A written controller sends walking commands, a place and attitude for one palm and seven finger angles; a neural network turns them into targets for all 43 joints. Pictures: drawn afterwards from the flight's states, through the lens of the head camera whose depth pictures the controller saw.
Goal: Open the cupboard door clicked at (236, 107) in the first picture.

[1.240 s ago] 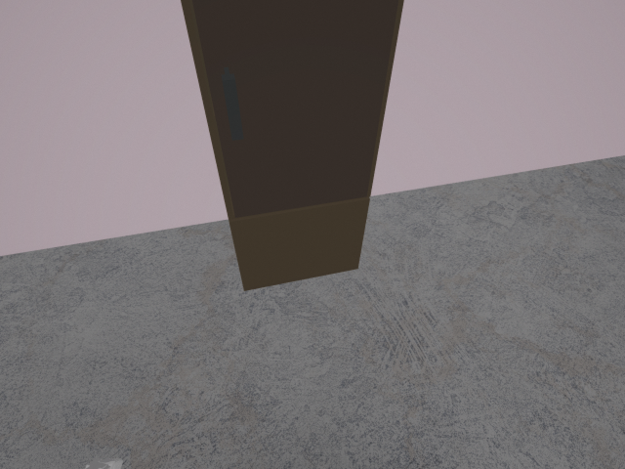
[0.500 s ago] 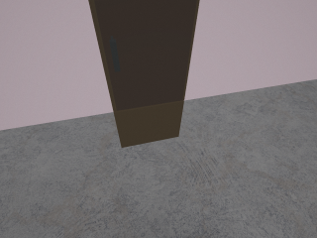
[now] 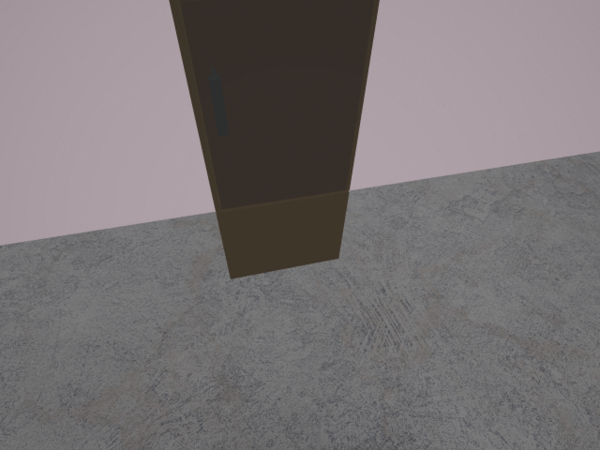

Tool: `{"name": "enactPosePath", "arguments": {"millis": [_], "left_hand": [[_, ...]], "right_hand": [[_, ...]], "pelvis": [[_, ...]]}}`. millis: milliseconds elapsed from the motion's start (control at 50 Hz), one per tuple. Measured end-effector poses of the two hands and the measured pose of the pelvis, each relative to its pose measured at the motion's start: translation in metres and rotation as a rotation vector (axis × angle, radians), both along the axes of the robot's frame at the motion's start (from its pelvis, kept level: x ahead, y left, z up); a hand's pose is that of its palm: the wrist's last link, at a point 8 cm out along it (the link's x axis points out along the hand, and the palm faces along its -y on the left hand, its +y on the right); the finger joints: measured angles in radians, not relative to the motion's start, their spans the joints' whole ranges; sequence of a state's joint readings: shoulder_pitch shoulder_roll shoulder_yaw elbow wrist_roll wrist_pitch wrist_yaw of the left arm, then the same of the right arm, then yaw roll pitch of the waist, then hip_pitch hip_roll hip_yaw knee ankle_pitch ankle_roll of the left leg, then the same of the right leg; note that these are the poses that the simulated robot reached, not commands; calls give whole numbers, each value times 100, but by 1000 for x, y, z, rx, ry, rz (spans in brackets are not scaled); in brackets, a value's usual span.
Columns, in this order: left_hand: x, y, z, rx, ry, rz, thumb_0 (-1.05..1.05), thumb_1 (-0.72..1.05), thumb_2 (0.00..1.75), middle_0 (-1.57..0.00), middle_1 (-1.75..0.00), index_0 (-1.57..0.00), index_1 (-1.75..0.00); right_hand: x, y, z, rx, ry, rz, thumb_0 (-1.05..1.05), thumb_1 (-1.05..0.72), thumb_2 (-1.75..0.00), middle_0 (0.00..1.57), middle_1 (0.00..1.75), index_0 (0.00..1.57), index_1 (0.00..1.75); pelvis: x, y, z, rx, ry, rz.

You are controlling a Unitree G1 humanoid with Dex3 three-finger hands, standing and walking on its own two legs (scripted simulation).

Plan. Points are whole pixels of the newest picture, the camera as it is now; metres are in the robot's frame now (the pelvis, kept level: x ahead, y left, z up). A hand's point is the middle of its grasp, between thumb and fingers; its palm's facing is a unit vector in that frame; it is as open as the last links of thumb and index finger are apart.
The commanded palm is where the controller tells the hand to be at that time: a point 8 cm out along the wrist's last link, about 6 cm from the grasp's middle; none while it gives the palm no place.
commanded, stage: look at it before walking up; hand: left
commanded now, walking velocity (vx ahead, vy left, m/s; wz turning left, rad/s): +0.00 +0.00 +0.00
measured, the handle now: (218, 101) +0.84 +0.25 +0.03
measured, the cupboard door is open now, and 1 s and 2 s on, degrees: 0 0 0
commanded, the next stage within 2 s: turn to face it in 0.20 s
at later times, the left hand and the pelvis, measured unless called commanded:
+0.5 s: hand out of the picture +0.07 +0.24 -0.16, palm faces +0.03 -0.94 -0.34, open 7.3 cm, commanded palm none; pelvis +0.00 +0.00 +0.00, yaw +2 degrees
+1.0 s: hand out of the picture -0.02 +0.19 -0.17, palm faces +0.22 -0.93 -0.28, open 7.3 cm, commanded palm none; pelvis -0.04 -0.02 -0.01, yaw +11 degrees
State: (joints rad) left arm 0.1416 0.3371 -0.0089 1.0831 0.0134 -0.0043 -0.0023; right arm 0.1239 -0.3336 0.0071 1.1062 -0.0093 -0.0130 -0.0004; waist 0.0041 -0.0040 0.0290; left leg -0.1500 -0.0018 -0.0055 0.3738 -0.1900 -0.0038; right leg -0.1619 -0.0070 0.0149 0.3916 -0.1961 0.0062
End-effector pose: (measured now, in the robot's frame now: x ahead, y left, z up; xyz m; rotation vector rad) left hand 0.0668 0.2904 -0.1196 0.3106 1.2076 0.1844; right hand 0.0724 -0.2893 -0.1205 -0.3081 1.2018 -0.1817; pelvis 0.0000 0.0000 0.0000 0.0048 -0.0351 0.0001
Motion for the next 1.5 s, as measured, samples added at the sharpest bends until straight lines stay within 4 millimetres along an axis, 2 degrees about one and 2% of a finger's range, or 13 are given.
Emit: {"name": "enactPosePath", "arguments": {"millis": [420, 560, 720, 800, 860, 940, 1000, 1120, 1200, 1340, 1380, 1420, 1500], "left_hand": [[2, 3, 2, 11, -2, 20, 0, 91, 90, -21, -30, -21, -30], [-9, -10, -8, -14, -17, 69, 0, 91, 90, -20, -30, -21, -30], [-43, -22, -34, -89, 27, 128, 0, 91, 90, -20, -30, -21, -30], [-59, -27, -33, -93, 44, 168, 0, 91, 90, -20, -30, -21, -30], [-69, -33, -26, -88, 36, 200, 1, 91, 90, -20, -30, -21, -30], [-85, -46, -19, -70, 14, 235, 0, 91, 90, -20, -30, -21, -30], [-103, -58, -17, -53, 10, 259, 0, 91, 90, -20, -30, -21, -30], [-142, -77, -13, -77, 41, 318, 0, 91, 90, -20, -30, -21, -30], [-169, -90, -20, -127, 84, 355, 0, 91, 90, -20, -30, -21, -30], [-214, -102, -46, -241, 259, 402, 0, 91, 90, -20, -30, -20, -30], [-212, -101, -45, -258, 305, 380, 0, 91, 90, -20, -30, -20, -30], [-200, -97, -43, -265, 308, 364, 1, 91, 90, -20, -30, -20, -30], [-155, -87, -39, -250, 250, 337, 1, 91, 90, -20, -30, -20, -30]], "right_hand": [[7, -1, -1, -2, 7, 16, 1, -91, -90, 20, 30, 20, 30], [5, 18, -13, 35, 37, 42, 0, -91, -90, 20, 30, 20, 30], [-12, 58, -27, 90, 68, 58, 0, -91, -90, 20, 30, 20, 30], [-25, 71, -28, 116, 86, 66, 0, -91, -90, 20, 30, 20, 30], [-33, 70, -29, 129, 110, 75, 0, -91, -90, 20, 30, 20, 30], [-39, 57, -36, 141, 124, 84, 0, -91, -90, 20, 30, 20, 30], [-39, 43, -42, 144, 124, 89, 1, -91, -90, 20, 30, 20, 30], [-31, 27, -32, 120, 111, 124, 1, -91, -90, 20, 30, 20, 30], [-24, 32, -24, 104, 103, 155, 1, -91, -90, 20, 30, 19, 30], [-14, 61, -21, 78, 48, 170, 0, -91, -90, 20, 30, 19, 30], [-22, 65, -17, 82, 49, 142, 0, -91, -90, 20, 30, 19, 30], [-34, 67, -14, 84, 78, 113, 0, -91, -90, 20, 30, 20, 30], [-61, 64, -14, 91, 183, 56, 0, -91, -90, 20, 30, 20, 30]], "pelvis": [[3, -1, 0, 0, 1, 19], [-2, 0, -7, -6, 14, 59], [-11, 11, -17, -7, 15, 95], [-18, 7, -14, -4, 23, 121], [-24, 2, -10, -9, 32, 145], [-30, -11, -11, -2, 36, 174], [-36, -20, -14, 0, 22, 196], [-40, -25, -6, 12, 4, 241], [-37, -22, -4, 8, 15, 251], [-29, -5, -14, -14, 27, 226], [-23, -4, -10, -13, 23, 209], [-15, -4, -6, -16, 21, 203], [3, -8, -2, -20, 19, 190]]}}
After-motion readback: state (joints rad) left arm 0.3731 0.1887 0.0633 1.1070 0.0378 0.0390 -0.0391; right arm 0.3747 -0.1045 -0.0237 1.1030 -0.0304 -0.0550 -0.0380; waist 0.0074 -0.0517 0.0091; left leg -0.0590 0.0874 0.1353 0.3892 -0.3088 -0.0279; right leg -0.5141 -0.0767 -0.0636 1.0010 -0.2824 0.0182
